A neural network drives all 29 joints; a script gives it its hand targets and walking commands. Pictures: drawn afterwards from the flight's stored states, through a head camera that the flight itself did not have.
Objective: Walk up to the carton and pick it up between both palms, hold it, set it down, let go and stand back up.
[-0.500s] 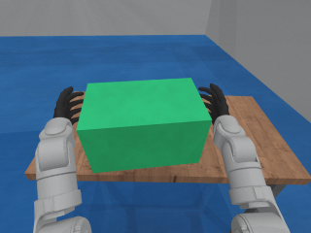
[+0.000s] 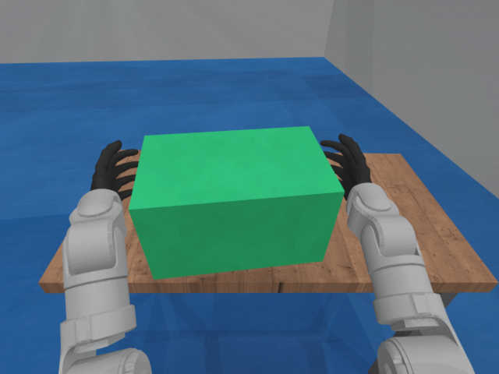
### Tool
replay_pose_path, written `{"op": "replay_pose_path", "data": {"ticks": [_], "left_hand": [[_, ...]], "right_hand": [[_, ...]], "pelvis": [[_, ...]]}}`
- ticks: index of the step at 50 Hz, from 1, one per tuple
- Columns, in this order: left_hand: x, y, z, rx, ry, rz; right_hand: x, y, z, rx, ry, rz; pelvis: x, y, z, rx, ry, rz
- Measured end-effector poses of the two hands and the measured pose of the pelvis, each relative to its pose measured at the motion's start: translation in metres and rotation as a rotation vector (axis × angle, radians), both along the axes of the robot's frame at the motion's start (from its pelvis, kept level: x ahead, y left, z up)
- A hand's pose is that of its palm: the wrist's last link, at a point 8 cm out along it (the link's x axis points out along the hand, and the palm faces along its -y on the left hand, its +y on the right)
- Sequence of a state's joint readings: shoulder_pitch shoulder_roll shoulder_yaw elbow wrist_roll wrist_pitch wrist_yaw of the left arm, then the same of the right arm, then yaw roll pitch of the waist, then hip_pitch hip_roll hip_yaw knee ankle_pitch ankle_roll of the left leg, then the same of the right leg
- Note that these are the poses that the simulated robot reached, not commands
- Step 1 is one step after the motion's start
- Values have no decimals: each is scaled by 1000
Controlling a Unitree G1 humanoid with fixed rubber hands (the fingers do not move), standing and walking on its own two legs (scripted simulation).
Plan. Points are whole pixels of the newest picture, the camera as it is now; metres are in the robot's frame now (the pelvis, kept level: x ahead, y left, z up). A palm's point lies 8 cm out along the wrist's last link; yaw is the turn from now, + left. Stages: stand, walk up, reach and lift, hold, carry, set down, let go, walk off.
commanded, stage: hold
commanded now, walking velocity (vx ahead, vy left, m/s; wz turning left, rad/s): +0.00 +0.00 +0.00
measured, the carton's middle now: (235, 199) +0.39 +0.00 +0.14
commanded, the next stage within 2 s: none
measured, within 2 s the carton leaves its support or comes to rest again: neither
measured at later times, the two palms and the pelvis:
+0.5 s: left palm (106, 193) +0.35 +0.19 +0.19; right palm (353, 184) +0.35 -0.18 +0.19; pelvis +0.00 -0.01 +0.00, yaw +1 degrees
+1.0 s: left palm (112, 196) +0.34 +0.18 +0.20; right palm (364, 182) +0.35 -0.19 +0.20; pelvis +0.00 -0.02 +0.00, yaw +1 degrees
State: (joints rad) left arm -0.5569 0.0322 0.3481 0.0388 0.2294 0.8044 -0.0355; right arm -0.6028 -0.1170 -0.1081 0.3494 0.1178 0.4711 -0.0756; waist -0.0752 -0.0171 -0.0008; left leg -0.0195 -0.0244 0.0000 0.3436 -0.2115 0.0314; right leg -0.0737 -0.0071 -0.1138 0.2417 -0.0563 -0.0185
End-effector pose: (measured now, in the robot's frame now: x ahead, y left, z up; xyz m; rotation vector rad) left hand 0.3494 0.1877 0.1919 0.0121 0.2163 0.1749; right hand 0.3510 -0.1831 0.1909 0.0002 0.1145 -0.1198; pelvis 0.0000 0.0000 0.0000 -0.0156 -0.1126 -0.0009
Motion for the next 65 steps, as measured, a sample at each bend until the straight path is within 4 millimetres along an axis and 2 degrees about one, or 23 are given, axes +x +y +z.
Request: {"op": "replay_pose_path", "data": {"ticks": [32, 37, 47, 65], "left_hand": [[0, 2, 1, -1, -10, 2], [-9, -2, 10, 36, -60, 7], [-12, -10, 5, 14, -30, 13], [-9, -9, 9, 18, -28, 18]], "right_hand": [[0, 2, 1, 1, -5, -6], [-4, -2, 10, 11, -54, 10], [-5, -10, 8, 8, -28, 9], [-2, -8, 9, 18, -27, 10]], "pelvis": [[-1, -6, 0, 2, -2, 18], [0, -6, -1, -2, -14, 14], [-1, -14, -1, 5, -21, 12], [-6, -21, -1, 11, -19, 28]]}}
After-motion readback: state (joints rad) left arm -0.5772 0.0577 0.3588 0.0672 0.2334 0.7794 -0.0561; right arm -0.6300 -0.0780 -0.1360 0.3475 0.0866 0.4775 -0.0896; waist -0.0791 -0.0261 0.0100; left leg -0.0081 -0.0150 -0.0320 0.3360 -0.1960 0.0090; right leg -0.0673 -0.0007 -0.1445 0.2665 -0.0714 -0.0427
